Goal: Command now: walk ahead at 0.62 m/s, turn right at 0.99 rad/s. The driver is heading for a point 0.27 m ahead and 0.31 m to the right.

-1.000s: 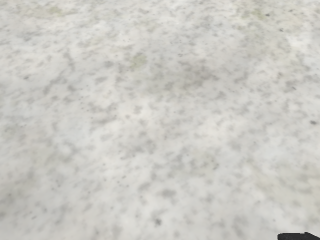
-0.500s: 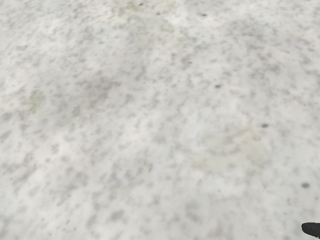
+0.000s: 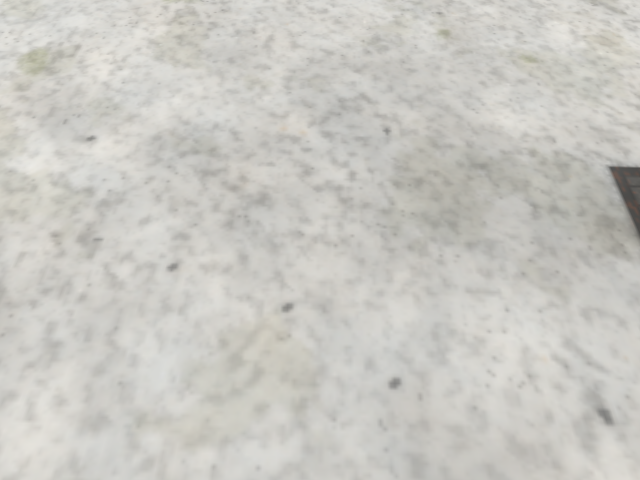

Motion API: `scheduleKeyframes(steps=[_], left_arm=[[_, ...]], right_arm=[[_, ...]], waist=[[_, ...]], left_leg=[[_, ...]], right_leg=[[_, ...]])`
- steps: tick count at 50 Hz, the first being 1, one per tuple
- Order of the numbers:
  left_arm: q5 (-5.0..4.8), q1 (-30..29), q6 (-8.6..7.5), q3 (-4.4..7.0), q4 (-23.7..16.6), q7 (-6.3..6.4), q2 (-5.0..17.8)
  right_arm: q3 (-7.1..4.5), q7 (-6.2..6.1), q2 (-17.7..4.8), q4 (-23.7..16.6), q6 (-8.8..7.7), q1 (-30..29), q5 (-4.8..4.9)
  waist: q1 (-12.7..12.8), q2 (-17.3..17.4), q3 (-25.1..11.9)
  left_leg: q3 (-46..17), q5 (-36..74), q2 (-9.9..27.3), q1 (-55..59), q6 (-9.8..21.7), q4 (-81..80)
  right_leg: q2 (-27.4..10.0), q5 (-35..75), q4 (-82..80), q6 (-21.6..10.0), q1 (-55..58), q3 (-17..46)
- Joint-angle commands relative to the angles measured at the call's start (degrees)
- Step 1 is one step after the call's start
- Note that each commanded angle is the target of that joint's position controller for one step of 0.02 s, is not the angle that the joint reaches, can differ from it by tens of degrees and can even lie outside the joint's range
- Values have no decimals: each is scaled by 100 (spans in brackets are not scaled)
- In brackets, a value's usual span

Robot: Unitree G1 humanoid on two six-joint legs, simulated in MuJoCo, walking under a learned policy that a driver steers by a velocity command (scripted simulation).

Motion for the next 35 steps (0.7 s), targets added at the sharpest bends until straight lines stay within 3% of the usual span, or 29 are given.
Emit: scheduleKeyframes(steps=[1, 7, 13, 14, 15, 16, 17, 18, 19, 20, 21, 22, 23, 24, 25, 27, 29, 31, 32, 35], left_arm=[[-50, -523, -163, 66, -600, -25, 342], [-129, -731, -181, -20, -680, -92, 180], [-161, -1222, -224, -182, -722, -349, -64], [-174, -1135, -226, -176, -684, -372, -30], [-176, -931, -226, -115, -622, -365, 103], [-228, -283, -226, 26, -466, -334, 357], [-229, 933, -230, 259, -128, -300, 739], [-196, 2034, -147, 533, 248, -213, 1289], [-150, 1555, -188, 578, 179, -143, 2113], [-47, 1608, -332, 401, -203, -191, 1544], [51, 1502, -473, 261, -51, -273, 1125], [28, 1267, -546, 240, 92, -269, 1063], [21, 776, -565, 153, 71, -240, 799], [130, 439, -566, 80, 3, -203, 638], [155, 265, -573, 40, 5, -175, 521], [73, 118, -615, 3, 117, -84, 451], [75, 82, -624, -3, 236, 31, 470], [80, 4, -553, -33, 326, 146, 406], [70, 141, -511, -35, 400, 197, 402], [74, 654, -429, -13, 678, 291, 507]], right_arm=[[-134, 5, -791, -342, -165, 94, -64], [-146, 72, -930, -159, -189, 426, -166], [-239, 167, -1153, 72, -64, 556, -38], [-253, 193, -1226, 58, -27, 399, -27], [-286, 207, -1374, 49, 2, 313, -12], [-317, 211, -1535, 63, 47, 259, 8], [-319, 213, -1614, 33, 82, 101, 96], [-160, 185, -1190, -70, -42, 338, 72], [200, 236, -15, -486, -220, 1037, -223], [172, 215, -651, -526, -452, 445, 71], [52, 161, -1073, -644, -513, -313, 354], [129, 91, -835, -627, -535, -385, 279], [129, 54, -806, -517, -490, -372, 96], [90, 85, -852, -404, -389, -114, 83], [79, 128, -837, -327, -282, 6, 94], [115, 194, -651, -213, -135, 3, 21], [175, 222, -441, -252, -95, -295, -83], [249, 293, -262, -278, -158, -591, -120], [277, 351, -200, -313, -206, -867, -115], [300, 555, -191, -440, -331, -1471, -75]], waist=[[-126, 774, 346], [-162, 796, 751], [-176, 517, 1255], [-41, 507, 1222], [145, 654, 995], [556, 860, 527], [1262, 760, -147], [1632, 65, -633], [431, -2347, -1178], [914, -1337, -2515], [1018, -540, -1639], [740, -217, -890], [487, 34, -474], [239, -103, -358], [105, -188, -284], [-17, -93, -126], [-8, -40, 10], [70, -91, 15], [234, -90, 2], [590, -167, -29]], left_leg=[[-1353, -2036, 1514, 788, 597, -1387], [-274, -1101, 1800, 1059, 707, -1607], [997, -23, 1884, 1545, 524, -1786], [1295, 885, 1790, 1451, 465, -1622], [1483, 2824, 1742, 1414, 454, -1196], [1623, 4988, 1750, 1368, 454, -187], [1714, 6413, 1652, 901, 347, 1483], [1470, 4307, 1387, -698, -11, 3455], [770, -1930, 158, -3046, -421, 5966], [-623, -1900, 79, -3146, -308, 6637], [-559, -1192, 231, -3470, -177, 6477], [-498, -841, 484, -3394, -121, 6018], [-479, -575, 760, -3040, -124, 5671], [-524, -419, 924, -2536, -95, 5544], [-500, -367, 976, -2290, -75, 5316], [-272, -141, 898, -2176, -142, 4622], [-4, 530, 642, -2195, -233, 3786], [195, 1500, 404, -1978, -277, 2595], [280, 1990, 268, -1911, -286, 1980], [257, 2992, 83, -1788, -199, 873]], right_leg=[[-535, 467, 628, 152, -1720, -32], [-853, 1030, -32, 299, -2025, 14], [-968, 802, -1622, -266, -1424, -649], [-825, 602, -1937, -431, -889, -889], [-499, 339, -2055, -571, -169, -1238], [-48, 16, -1986, -703, 859, -1525], [476, 292, -2591, -951, 2652, -1661], [440, 1098, -3145, -1121, 4880, -835], [-1164, 54, -4029, -2014, 6249, 2744], [-1856, -324, -5214, -2305, 6360, 4467], [-1897, 728, -5409, -1955, 5748, 3903], [-1804, 1731, -5271, -1855, 4751, 3153], [-1571, 2558, -5046, -1703, 3822, 2330], [-1445, 3274, -5013, -1629, 3133, 1737], [-1286, 3694, -5139, -1549, 2812, 1380], [-1044, 4405, -5388, -1442, 2489, 740], [-690, 5064, -5497, -1263, 2380, 191], [-329, 4977, -5485, -948, 2408, -296], [-257, 4797, -5461, -805, 2567, -379], [-524, 4149, -5417, -677, 3111, -112]])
